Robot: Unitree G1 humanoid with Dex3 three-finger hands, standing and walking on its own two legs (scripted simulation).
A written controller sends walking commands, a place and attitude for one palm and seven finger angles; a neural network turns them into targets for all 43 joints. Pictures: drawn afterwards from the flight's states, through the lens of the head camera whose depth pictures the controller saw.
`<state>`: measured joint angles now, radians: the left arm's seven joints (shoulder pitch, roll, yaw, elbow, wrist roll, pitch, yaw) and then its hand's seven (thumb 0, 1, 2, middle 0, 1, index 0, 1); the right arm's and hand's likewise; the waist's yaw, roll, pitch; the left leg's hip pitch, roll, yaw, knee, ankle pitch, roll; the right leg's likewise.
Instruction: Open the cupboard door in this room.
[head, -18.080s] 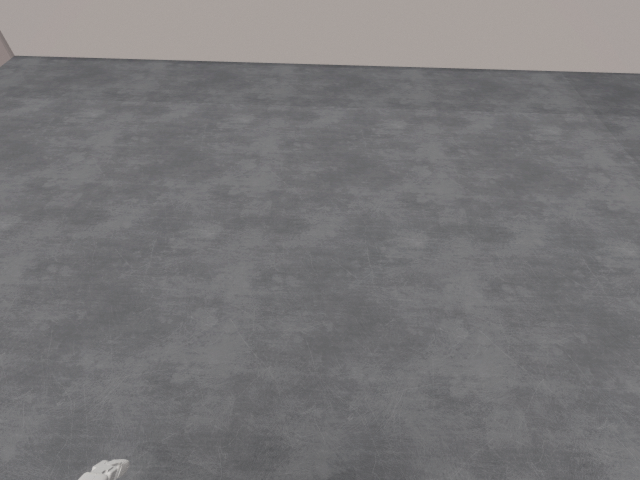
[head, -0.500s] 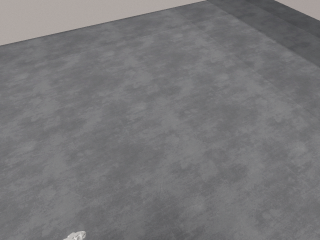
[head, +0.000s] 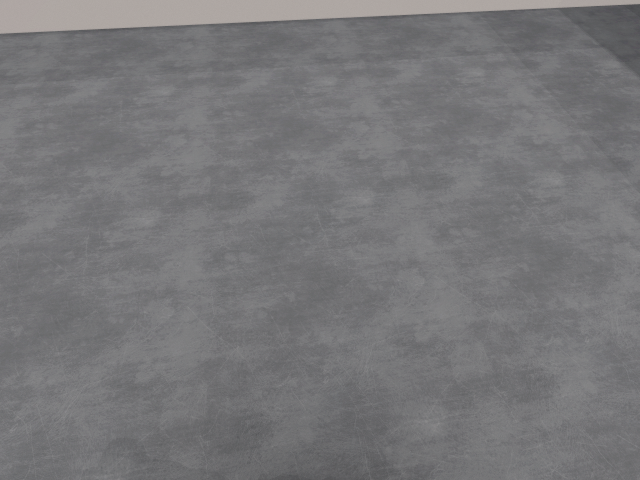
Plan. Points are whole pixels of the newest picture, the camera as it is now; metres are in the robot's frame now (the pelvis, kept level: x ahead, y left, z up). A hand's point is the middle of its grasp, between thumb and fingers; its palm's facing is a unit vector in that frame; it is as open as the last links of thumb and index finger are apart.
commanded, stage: turn or walk to find it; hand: left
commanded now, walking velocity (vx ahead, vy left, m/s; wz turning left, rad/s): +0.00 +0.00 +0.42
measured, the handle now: out of the picture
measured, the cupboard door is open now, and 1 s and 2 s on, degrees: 0 0 0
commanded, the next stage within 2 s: stand and wait in 0.86 s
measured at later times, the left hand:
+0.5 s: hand out of the picture +0.07 +0.19 -0.14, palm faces +0.20 -0.94 -0.27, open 7.4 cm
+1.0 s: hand out of the picture -0.10 +0.21 -0.17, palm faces +0.46 -0.85 -0.25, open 7.4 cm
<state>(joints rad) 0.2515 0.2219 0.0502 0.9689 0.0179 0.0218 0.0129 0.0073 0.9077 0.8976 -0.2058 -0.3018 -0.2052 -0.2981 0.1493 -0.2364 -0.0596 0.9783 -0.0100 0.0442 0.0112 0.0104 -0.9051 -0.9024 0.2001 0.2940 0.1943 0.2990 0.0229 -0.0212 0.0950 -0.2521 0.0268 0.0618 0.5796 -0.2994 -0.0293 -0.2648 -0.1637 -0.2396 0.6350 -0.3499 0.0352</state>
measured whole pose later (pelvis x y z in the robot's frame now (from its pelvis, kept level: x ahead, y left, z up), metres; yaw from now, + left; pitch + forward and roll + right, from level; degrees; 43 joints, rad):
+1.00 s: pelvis -0.03 +0.01 +0.00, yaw +25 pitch -1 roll +0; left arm 0.24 0.26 0.07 1.01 0.01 0.07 0.02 0.01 0.91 0.90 -0.20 -0.30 -0.20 -0.30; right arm 0.14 -0.20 -0.04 0.95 -0.02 0.02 0.00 0.01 -0.90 -0.90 0.20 0.29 0.20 0.30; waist 0.03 -0.05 0.09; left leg -0.26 0.01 0.05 0.58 -0.31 0.03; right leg -0.41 -0.11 -0.10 1.01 -0.50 0.06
